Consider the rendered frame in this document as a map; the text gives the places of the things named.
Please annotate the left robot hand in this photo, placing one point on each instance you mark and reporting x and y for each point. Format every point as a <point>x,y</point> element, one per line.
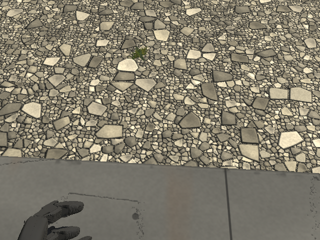
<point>36,226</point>

